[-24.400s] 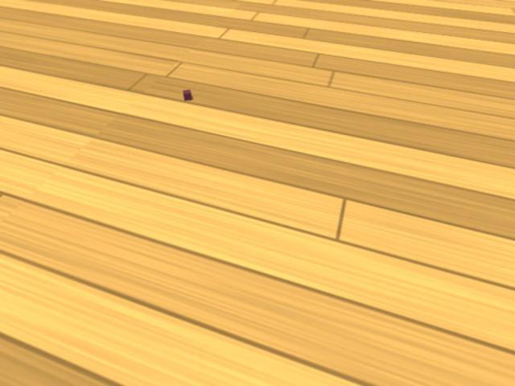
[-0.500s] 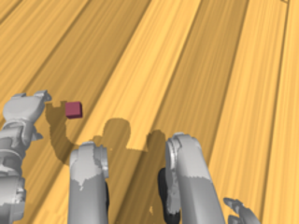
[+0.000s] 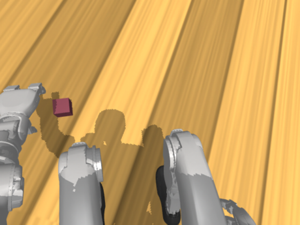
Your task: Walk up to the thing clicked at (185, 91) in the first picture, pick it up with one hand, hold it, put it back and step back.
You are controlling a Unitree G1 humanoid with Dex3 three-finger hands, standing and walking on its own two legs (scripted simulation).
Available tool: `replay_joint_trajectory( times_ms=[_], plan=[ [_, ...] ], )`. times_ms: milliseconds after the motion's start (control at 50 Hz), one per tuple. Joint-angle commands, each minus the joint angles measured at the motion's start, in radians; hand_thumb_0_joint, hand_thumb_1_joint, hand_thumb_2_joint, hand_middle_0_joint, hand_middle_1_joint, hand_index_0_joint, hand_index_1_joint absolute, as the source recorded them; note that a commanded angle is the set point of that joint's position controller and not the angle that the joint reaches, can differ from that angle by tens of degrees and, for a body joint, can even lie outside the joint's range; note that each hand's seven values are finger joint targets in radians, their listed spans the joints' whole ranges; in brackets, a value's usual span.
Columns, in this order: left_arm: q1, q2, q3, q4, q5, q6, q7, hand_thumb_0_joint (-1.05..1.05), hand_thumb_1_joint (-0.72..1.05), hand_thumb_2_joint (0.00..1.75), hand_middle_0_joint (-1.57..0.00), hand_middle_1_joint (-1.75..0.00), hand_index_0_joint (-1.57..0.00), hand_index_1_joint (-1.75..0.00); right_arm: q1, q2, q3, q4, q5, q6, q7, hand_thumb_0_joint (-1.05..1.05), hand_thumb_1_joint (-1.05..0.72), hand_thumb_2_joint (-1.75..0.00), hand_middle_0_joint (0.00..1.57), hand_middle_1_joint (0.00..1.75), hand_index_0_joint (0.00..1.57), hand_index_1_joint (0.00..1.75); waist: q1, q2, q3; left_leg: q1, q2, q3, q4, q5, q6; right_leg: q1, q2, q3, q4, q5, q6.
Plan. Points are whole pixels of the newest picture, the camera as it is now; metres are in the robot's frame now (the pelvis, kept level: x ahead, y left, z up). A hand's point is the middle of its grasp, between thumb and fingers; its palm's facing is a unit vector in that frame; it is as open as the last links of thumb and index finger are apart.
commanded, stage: rise first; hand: left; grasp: from above
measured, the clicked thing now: (63, 107) +0.48 +0.24 -0.32
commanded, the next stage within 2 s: approach in 0.46 s
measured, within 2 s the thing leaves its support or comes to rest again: neither
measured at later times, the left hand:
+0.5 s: hand (33, 112) +0.43 +0.29 -0.19, palm faces -0.45 -0.06 -0.89, open 12.3 cm
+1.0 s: hand (60, 88) +0.51 +0.22 -0.19, palm faces -0.37 -0.03 -0.93, open 13.0 cm
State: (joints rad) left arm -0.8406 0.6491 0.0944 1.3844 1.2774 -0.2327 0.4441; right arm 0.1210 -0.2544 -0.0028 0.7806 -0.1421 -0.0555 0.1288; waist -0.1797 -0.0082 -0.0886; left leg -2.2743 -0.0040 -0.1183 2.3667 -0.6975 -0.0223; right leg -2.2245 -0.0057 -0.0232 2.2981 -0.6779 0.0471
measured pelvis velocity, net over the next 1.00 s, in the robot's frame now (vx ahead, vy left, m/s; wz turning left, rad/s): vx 0.00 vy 0.00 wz -0.05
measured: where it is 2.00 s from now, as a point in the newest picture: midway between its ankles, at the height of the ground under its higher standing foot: (134, 213)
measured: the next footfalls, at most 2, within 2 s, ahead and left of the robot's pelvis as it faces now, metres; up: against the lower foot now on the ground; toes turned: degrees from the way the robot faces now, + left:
none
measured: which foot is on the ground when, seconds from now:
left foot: down 0.00-1.00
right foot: down 0.00-1.00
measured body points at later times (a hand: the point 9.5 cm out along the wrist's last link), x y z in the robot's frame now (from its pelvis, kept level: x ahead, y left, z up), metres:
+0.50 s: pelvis +0.00 +0.00 -0.01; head +0.24 +0.06 +0.37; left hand +0.45 +0.29 -0.14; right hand +0.06 -0.28 -0.12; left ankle +0.08 +0.13 -0.31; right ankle +0.10 -0.13 -0.31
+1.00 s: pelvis +0.00 +0.00 -0.02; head +0.25 +0.06 +0.35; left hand +0.52 +0.21 -0.14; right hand +0.02 -0.28 -0.11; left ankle +0.08 +0.13 -0.31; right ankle +0.10 -0.13 -0.31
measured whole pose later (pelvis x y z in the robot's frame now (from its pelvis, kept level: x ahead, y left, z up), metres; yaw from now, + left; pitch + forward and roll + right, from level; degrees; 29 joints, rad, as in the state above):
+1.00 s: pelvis +0.00 +0.00 -0.02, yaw -3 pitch +34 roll -8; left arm -1.08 0.69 0.07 1.57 1.31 -0.12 0.53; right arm 0.16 -0.29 0.09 0.74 -0.18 -0.09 0.16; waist -0.33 -0.01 -0.03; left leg -2.34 0.00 -0.16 2.44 -0.70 -0.03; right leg -2.29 0.01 -0.05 2.34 -0.66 0.05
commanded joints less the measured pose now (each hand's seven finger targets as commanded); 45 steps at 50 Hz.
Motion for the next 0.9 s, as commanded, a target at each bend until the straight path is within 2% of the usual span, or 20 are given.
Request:
replay_joint_trajectory(
  times_ms=[0,20,60,100,140,180,260,300,400,440,520,540,580,640,700,760,780,800,840,880],
  plan=[
    [-0.282,0.254,0.036,-0.123,-0.018,0.008,0.034,0.00,-0.20,0.73,-0.37,-0.69,-0.38,-0.69,0.190,-0.236,-0.077,-0.015,0.003,-0.009,-0.012,0.00,-0.90,-0.90,0.20,0.30,0.20,0.30,-0.009,0.234,-0.654,0.522,-0.015,0.096,-0.250,0.184,0.055,0.302,0.023,-0.106,-0.225,0.200,-0.076],
    [-0.288,0.251,0.033,-0.116,-0.019,0.007,0.032,0.00,-0.19,0.72,-0.38,-0.70,-0.38,-0.69,0.196,-0.234,-0.075,-0.015,0.001,-0.008,-0.011,0.00,-0.91,-0.90,0.20,0.30,0.20,0.30,-0.015,0.221,-0.647,0.504,-0.017,0.102,-0.241,0.187,0.058,0.325,0.024,-0.101,-0.234,0.211,-0.074],
    [-0.296,0.281,0.061,-0.125,-0.032,0.003,0.035,0.00,-0.20,0.73,-0.37,-0.71,-0.37,-0.70,0.202,-0.241,-0.075,-0.014,-0.001,-0.008,-0.010,0.00,-0.90,-0.90,0.20,0.30,0.20,0.30,-0.011,0.192,-0.664,0.479,-0.016,0.102,-0.230,0.182,0.062,0.339,0.025,-0.100,-0.231,0.208,-0.073],
    [-0.274,0.267,0.042,-0.104,-0.023,0.002,0.032,0.00,-0.19,0.72,-0.37,-0.71,-0.38,-0.70,0.200,-0.234,-0.065,-0.018,-0.008,-0.007,-0.007,0.00,-0.91,-0.90,0.20,0.30,0.20,0.30,-0.011,0.202,-0.659,0.465,-0.020,0.110,-0.222,0.182,0.063,0.364,0.026,-0.095,-0.233,0.215,-0.072],
    [-0.297,0.274,0.047,-0.099,-0.025,0.000,0.033,0.00,-0.20,0.73,-0.36,-0.71,-0.37,-0.71,0.199,-0.243,-0.068,-0.016,-0.004,-0.007,-0.008,0.00,-0.90,-0.90,0.20,0.30,0.20,0.30,-0.017,0.201,-0.644,0.461,-0.017,0.103,-0.226,0.155,0.062,0.327,0.029,-0.103,-0.230,0.185,-0.074],
    [-0.286,0.278,0.050,-0.091,-0.026,-0.005,0.035,0.00,-0.20,0.73,-0.37,-0.71,-0.37,-0.71,0.194,-0.241,-0.066,-0.017,-0.003,-0.007,-0.009,0.00,-0.90,-0.90,0.20,0.30,0.20,0.30,-0.005,0.200,-0.641,0.459,-0.019,0.105,-0.224,0.148,0.061,0.330,0.030,-0.099,-0.232,0.178,-0.078],
    [-0.300,0.266,0.038,-0.103,-0.019,-0.008,0.040,0.00,-0.21,0.74,-0.36,-0.72,-0.36,-0.71,0.203,-0.245,-0.061,-0.016,-0.008,-0.006,-0.007,0.00,-0.90,-0.90,0.20,0.30,0.20,0.30,-0.026,0.223,-0.647,0.476,-0.020,0.098,-0.220,0.166,0.058,0.322,0.032,-0.108,-0.220,0.194,-0.076],
    [-0.281,0.274,0.058,-0.089,-0.023,-0.005,0.047,0.00,-0.22,0.74,-0.34,-0.73,-0.35,-0.73,0.207,-0.252,-0.062,-0.015,-0.009,-0.007,-0.005,0.00,-0.90,-0.90,0.20,0.30,0.20,0.30,-0.020,0.217,-0.641,0.476,-0.019,0.095,-0.225,0.172,0.057,0.314,0.030,-0.113,-0.214,0.197,-0.075],
    [-0.297,0.252,0.025,-0.084,-0.020,-0.002,0.048,0.00,-0.21,0.73,-0.35,-0.73,-0.36,-0.72,0.203,-0.250,-0.059,-0.018,-0.005,-0.009,-0.002,0.00,-0.90,-0.90,0.20,0.30,0.20,0.30,-0.037,0.240,-0.625,0.488,-0.016,0.092,-0.215,0.180,0.055,0.296,0.032,-0.114,-0.207,0.210,-0.076],
    [-0.302,0.288,0.053,-0.087,-0.015,-0.002,0.055,0.00,-0.21,0.74,-0.36,-0.72,-0.36,-0.72,0.215,-0.259,-0.054,-0.014,-0.011,-0.010,-0.001,0.00,-0.90,-0.90,0.20,0.30,0.20,0.30,-0.034,0.251,-0.644,0.491,-0.017,0.093,-0.207,0.203,0.055,0.317,0.031,-0.115,-0.200,0.233,-0.072],
    [-0.317,0.279,0.046,-0.077,-0.021,0.002,0.062,0.00,-0.22,0.74,-0.35,-0.72,-0.35,-0.71,0.205,-0.263,-0.051,-0.019,-0.009,-0.011,0.001,0.00,-0.90,-0.90,0.20,0.30,0.20,0.30,-0.041,0.270,-0.624,0.485,-0.015,0.085,-0.219,0.171,0.050,0.275,0.031,-0.124,-0.191,0.196,-0.076],
    [-0.310,0.276,0.036,-0.057,-0.016,0.001,0.059,0.00,-0.30,0.82,-0.36,-0.67,-0.32,-0.71,0.206,-0.261,-0.047,-0.020,-0.010,-0.014,0.002,0.00,-0.91,-0.90,0.20,0.30,0.20,0.30,-0.044,0.277,-0.603,0.472,-0.015,0.087,-0.217,0.163,0.051,0.275,0.033,-0.125,-0.194,0.190,-0.076],
    [-0.340,0.270,0.025,-0.049,-0.010,0.001,0.059,0.00,-0.27,0.78,-0.27,-0.81,-0.29,-0.79,0.210,-0.268,-0.047,-0.019,-0.011,-0.015,0.003,0.00,-0.90,-0.89,0.20,0.30,0.20,0.30,-0.062,0.250,-0.597,0.457,-0.014,0.082,-0.212,0.134,0.054,0.260,0.033,-0.130,-0.196,0.168,-0.078],
    [-0.408,0.224,-0.015,-0.060,-0.023,-0.004,0.062,0.00,-0.30,0.80,-0.25,-0.84,-0.26,-0.83,0.217,-0.269,-0.042,-0.017,-0.015,-0.026,0.002,0.00,-0.90,-0.89,0.20,0.30,0.20,0.30,-0.093,0.247,-0.592,0.453,-0.013,0.077,-0.205,0.119,0.055,0.250,0.036,-0.133,-0.205,0.160,-0.076],
    [-0.486,0.211,-0.041,-0.063,-0.014,0.001,0.076,0.00,-0.31,0.81,-0.24,-0.87,-0.26,-0.85,0.233,-0.272,-0.033,-0.011,-0.019,-0.031,0.001,0.00,-0.90,-0.89,0.20,0.30,0.20,0.30,-0.120,0.258,-0.619,0.465,-0.012,0.078,-0.187,0.143,0.054,0.265,0.039,-0.131,-0.205,0.190,-0.074],
    [-0.546,0.179,-0.071,0.010,-0.002,0.023,0.095,0.00,-0.33,0.82,-0.23,-0.88,-0.25,-0.87,0.236,-0.275,-0.021,0.002,-0.027,-0.039,0.002,0.00,-0.90,-0.90,0.20,0.30,0.20,0.30,-0.145,0.289,-0.584,0.469,-0.008,0.072,-0.191,0.124,0.048,0.220,0.042,-0.143,-0.199,0.173,-0.079],
    [-0.581,0.192,-0.063,0.024,0.004,0.032,0.105,0.00,-0.34,0.84,-0.22,-0.88,-0.24,-0.87,0.246,-0.283,-0.015,0.000,-0.032,-0.042,0.002,0.00,-0.90,-0.89,0.20,0.30,0.20,0.30,-0.162,0.291,-0.579,0.471,-0.008,0.069,-0.187,0.130,0.049,0.220,0.038,-0.148,-0.197,0.183,-0.074],
    [-0.600,0.218,-0.053,0.034,0.009,0.040,0.114,0.00,-0.35,0.84,-0.21,-0.90,-0.23,-0.88,0.249,-0.286,-0.008,-0.002,-0.036,-0.044,0.003,0.00,-0.90,-0.89,0.20,0.30,0.20,0.30,-0.162,0.307,-0.588,0.472,-0.007,0.067,-0.186,0.133,0.048,0.226,0.038,-0.149,-0.191,0.188,-0.076],
    [-0.596,0.239,-0.042,0.068,0.026,0.071,0.121,0.00,-0.35,0.85,-0.22,-0.89,-0.23,-0.88,0.251,-0.288,0.003,-0.006,-0.045,-0.047,0.010,0.00,-0.90,-0.90,0.20,0.30,0.20,0.30,-0.156,0.332,-0.600,0.490,-0.008,0.075,-0.182,0.157,0.046,0.241,0.038,-0.147,-0.181,0.213,-0.078],
    [-0.584,0.278,-0.014,0.073,0.019,0.101,0.129,0.00,-0.36,0.85,-0.22,-0.88,-0.23,-0.87,0.246,-0.292,0.011,-0.023,-0.044,-0.043,0.014,0.00,-0.90,-0.90,0.20,0.30,0.20,0.30,-0.138,0.349,-0.653,0.494,-0.009,0.078,-0.189,0.181,0.047,0.277,0.040,-0.145,-0.183,0.239,-0.081]
  ],
)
